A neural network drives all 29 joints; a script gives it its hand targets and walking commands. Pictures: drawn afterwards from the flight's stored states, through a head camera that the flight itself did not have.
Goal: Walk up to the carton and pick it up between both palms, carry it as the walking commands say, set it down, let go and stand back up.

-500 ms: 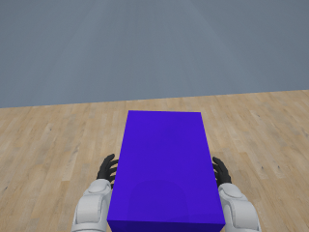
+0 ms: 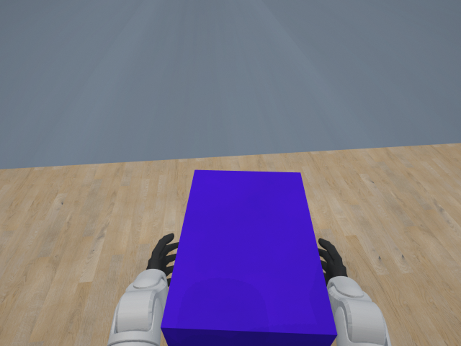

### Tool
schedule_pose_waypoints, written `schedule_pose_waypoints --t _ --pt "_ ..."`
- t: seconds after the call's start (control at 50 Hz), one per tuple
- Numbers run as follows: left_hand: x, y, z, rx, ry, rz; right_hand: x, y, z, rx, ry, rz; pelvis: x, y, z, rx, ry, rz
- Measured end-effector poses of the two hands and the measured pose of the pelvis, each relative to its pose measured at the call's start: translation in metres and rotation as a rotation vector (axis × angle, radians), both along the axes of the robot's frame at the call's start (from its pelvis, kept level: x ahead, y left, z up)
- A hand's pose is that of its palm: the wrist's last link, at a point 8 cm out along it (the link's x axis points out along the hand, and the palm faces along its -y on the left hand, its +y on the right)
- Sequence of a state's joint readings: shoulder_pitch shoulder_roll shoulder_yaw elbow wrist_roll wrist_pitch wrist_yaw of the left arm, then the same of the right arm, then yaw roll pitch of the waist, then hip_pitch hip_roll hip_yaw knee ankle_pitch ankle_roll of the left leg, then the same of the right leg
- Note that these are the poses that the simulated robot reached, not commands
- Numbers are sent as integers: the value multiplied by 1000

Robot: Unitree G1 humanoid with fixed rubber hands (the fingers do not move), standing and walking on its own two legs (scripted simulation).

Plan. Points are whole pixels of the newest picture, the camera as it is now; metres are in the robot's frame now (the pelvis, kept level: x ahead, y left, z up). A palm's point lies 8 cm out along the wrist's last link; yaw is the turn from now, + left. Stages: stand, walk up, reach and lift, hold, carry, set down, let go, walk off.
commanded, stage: set down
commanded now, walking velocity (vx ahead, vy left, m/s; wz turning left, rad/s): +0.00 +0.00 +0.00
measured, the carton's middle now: (244, 279) +0.28 +0.01 -0.03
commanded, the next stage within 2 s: none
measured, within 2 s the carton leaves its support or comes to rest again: neither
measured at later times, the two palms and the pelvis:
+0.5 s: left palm (146, 280) +0.27 +0.20 -0.03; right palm (304, 276) +0.29 -0.10 -0.03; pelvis -0.04 +0.02 -0.02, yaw +5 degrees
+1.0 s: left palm (160, 288) +0.29 +0.19 -0.12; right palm (297, 285) +0.32 -0.11 -0.12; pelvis -0.05 -0.01 -0.07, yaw +6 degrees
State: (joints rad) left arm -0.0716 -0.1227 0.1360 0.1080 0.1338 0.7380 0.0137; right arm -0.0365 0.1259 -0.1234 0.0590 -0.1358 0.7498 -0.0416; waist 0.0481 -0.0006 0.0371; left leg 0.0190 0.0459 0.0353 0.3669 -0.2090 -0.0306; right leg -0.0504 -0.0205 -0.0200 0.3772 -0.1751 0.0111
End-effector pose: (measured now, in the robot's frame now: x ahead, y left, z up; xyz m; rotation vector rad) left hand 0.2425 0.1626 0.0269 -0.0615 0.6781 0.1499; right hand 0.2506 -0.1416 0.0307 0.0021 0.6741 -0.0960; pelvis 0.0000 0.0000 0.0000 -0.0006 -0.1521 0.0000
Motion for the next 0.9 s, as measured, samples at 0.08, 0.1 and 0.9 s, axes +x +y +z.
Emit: schedule_pose_waypoints --t 0.08,0.1,0.9 --pt "-7 4 -14 -22 28 6 -2 4 -4 -39 30 21 -8 1 0 -1 4 -12" --pt "-8 6 -18 -26 37 6 -2 6 -7 -44 39 25 -11 1 0 -1 5 -13" --pt "43 26 -134 42 24 15 65 25 -133 36 21 57 -40 -10 -53 -13 521 93"
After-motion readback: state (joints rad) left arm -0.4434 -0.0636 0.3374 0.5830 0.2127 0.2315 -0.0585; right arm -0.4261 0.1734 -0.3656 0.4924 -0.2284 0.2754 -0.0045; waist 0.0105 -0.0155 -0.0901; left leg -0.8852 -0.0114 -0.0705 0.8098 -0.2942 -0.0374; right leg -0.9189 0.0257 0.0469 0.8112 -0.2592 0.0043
